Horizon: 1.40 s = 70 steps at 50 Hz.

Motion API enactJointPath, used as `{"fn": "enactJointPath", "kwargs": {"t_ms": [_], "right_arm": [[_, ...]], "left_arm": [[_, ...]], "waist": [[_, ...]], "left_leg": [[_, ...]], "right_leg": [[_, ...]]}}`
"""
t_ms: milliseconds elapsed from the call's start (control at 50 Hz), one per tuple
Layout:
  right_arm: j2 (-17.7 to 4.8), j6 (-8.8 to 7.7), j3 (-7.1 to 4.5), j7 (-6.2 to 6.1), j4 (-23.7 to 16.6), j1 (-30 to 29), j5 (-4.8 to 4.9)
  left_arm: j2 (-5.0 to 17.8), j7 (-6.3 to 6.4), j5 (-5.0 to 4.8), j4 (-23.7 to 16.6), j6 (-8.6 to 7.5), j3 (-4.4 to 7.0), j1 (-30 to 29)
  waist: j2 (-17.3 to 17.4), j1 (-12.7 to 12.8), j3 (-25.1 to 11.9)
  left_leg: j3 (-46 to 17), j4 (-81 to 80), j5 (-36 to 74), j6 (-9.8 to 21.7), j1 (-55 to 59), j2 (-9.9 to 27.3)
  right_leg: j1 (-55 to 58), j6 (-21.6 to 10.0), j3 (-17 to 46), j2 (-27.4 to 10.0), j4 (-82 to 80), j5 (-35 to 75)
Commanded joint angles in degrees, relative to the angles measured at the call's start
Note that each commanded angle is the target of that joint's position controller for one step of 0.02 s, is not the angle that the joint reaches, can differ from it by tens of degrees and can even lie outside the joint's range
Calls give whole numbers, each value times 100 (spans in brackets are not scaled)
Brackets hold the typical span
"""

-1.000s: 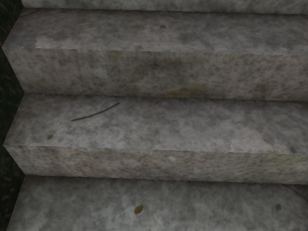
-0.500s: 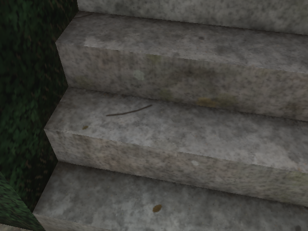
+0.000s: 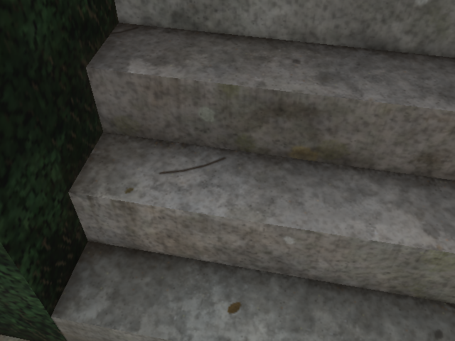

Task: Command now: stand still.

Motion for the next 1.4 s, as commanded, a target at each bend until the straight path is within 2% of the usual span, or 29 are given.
{"fn": "enactJointPath", "kwargs": {"t_ms": [20, 340, 460, 520, 580, 640, 660, 680, 700, 720, 740, 820, 880, 900, 920, 940, 960, 980, 1000, 1020, 1040, 1060, 1100, 1180, 1240, 1300, 1360, 1380, 1400], "right_arm": [[-488, -45, -70, -16, -123, 222, 2], [-333, -73, -28, -47, -52, 472, -13], [-535, -38, -160, -42, -164, 428, -55], [-668, -19, -262, -40, -190, 699, -44], [-756, -93, -346, -22, -300, 596, -34], [-579, -239, -316, 23, -546, 58, -49], [-374, -291, -255, 59, -724, -227, -54], [-344, -315, -236, 89, -843, -291, -120], [-477, -297, -263, 69, -912, -407, -185], [-445, -277, -270, 65, -855, -366, -202], [-310, -281, -256, 93, -814, -325, -156], [-229, -234, -250, 169, -1002, -729, -167], [-211, -161, -227, 78, -1115, -1039, -130], [-274, -149, -244, 37, -1088, -958, -109], [-140, -103, -243, -44, -798, -104, -120], [-234, -113, -280, -79, -630, 339, -131], [-310, -146, -323, -103, -494, 657, -147], [-426, -191, -355, -123, -416, 1029, -237], [-1012, -220, -453, -129, -382, 1213, -324], [-1361, -184, -526, -84, -405, 1032, -218], [-1096, -132, -519, -12, -494, 576, -100], [-648, -122, -407, 76, -586, 164, -55], [-269, -174, -263, 66, -542, 107, -113], [-418, -332, -259, 30, -250, 751, -170], [-553, -390, -296, 0, -32, 1475, -184], [-432, -437, -278, -65, 220, 2125, -186], [-402, -484, -226, -125, 242, 2059, -178], [-439, -496, -224, -66, 327, 2100, -199], [-497, -515, -226, -42, 278, 1992, -163]], "left_arm": [[453, 23, -1, -43, -34, 44, 202], [358, 68, -19, 30, -78, 52, 264], [350, 83, 24, -154, -65, 93, 132], [239, 7, 116, -378, -149, 90, -38], [209, -59, 129, -639, -364, 87, -141], [407, -45, 48, -557, -576, 185, 556], [791, -8, -2, -462, -602, 325, 932], [1108, 13, -10, -279, -567, 456, 1565], [975, 8, 79, -167, -539, 441, 1860], [810, 4, 146, -243, -532, 406, 1689], [717, 5, 173, -367, -540, 379, 1336], [671, -5, 44, -641, -615, 325, 547], [826, -13, -19, -716, -691, 318, 449], [881, -13, -29, -718, -706, 330, 463], [778, 26, -59, -648, -670, 312, 595], [746, 24, -123, -685, -653, 297, 471], [759, -2, -189, -703, -690, 294, 433], [670, -38, -258, -809, -711, 255, 119], [172, -74, -170, -1013, -692, 145, -8], [139, -30, -84, -848, -514, 162, 840], [286, -37, 126, -764, -438, 175, 881], [412, -102, 232, -876, -441, 229, 489], [269, -201, 242, -919, -410, 233, 354], [-74, -176, 251, -1049, -309, 155, 251], [-213, 1, 175, -1577, -172, 113, -509], [-419, 68, 293, -2501, -186, 4, -1824], [-513, 72, 219, -3073, -135, -97, -2161], [-591, 128, 180, -3257, -118, -154, -2423], [-604, 161, 138, -3506, -95, -199, -2575]], "waist": [[78, -10, 306], [67, -33, 267], [397, -81, 427], [682, -228, 792], [647, -165, 904], [188, 234, 608], [-606, 340, 494], [-1311, 500, 268], [-1089, 513, 319], [-403, 317, 291], [-185, 135, 187], [-421, -182, 106], [-667, -187, -139], [-754, -211, -297], [-1063, -486, -702], [-796, -723, -829], [-514, -884, -830], [-176, -1135, -805], [1294, -1032, -725], [1340, -438, -755], [774, -283, -333], [419, -221, 210], [217, -24, 501], [146, -43, 82], [753, -377, 42], [352, -655, 391], [140, -539, 380], [462, -633, 457], [417, -546, 544]], "left_leg": [[-644, -599, -164, 93, -802, 739], [-592, -445, 266, 60, -651, 742], [-841, -779, -1924, 308, -894, 637], [-1606, -1126, -2806, 723, -634, 1155], [-1867, -1052, -2057, 988, -482, 1502], [-880, 109, 209, 661, -842, 859], [-187, 1076, 491, 351, -1474, 333], [249, 2201, -624, 157, -2574, -39], [357, 3056, -1817, 183, -3346, 25], [192, 3483, -1696, 189, -3356, 307], [136, 3557, -1383, 191, -3215, 473], [582, 2585, -490, 104, -2310, 335], [882, 1419, -207, 71, -1599, 56], [891, 1207, 42, 112, -1390, 1], [970, 1440, 273, 233, -634, -93], [994, 1031, 689, 312, -164, -128], [978, 660, 969, 299, 400, -136], [453, 402, 1133, 409, 1144, 295], [-1612, -372, 2221, 731, 1339, 1860], [-2561, -634, 1946, 1675, 824, 2575], [-2637, -958, -600, 1943, 95, 2545], [-2238, -1268, -1983, 1706, -572, 2122], [-1384, -1243, -1246, 1327, -1209, 1556], [-753, -673, 695, 1393, -1320, 1435], [-1481, -833, -25, 1870, -446, 1890], [-1849, -902, -953, 1599, 901, 2157], [-1505, -1055, -1059, 1299, 775, 2152], [-1599, -1081, -1090, 1315, 890, 2255], [-1446, -1159, -1249, 1218, 807, 2249]], "right_leg": [[284, -73, 589, -555, -260, -91], [291, -125, 612, -574, -258, 205], [-95, -216, 267, -110, 205, -1416], [-1013, -240, -55, 112, 953, -1682], [-1085, -327, -192, -56, 929, -1351], [148, -562, 341, -197, 138, -1143], [942, -773, 1111, -661, -249, -499], [2022, -1186, 2172, -1434, -605, 609], [2362, -1465, 2633, -2064, -656, 1807], [2213, -1495, 2323, -2087, -571, 2365], [1970, -1425, 1960, -1959, -639, 2361], [958, -1014, 706, -1178, -831, 2885], [823, -921, 402, -1029, -403, 4153], [906, -890, 420, -1060, -198, 4508], [761, -944, 302, -1094, 432, 5295], [532, -877, 156, -936, 1036, 5263], [99, -790, 125, -726, 1689, 4359], [-821, -724, 131, -543, 2692, 3170], [-1926, -528, -272, 158, 4719, -1096], [-2254, -454, 37, 158, 5976, -2172], [-2564, -414, 132, -158, 6556, -1953], [-2828, -355, 113, -299, 6640, -1699], [-2832, -261, -55, -378, 6725, -1143], [-2939, -136, -322, -346, 7143, -504], [-4709, -268, -281, -272, 9409, -1188], [-7087, -458, 133, -479, 10493, -1981], [-7452, -514, 181, -511, 10761, -2242], [-8072, -571, 130, -500, 11626, -2599], [-8230, -594, 178, -602, 11451, -2798]]}}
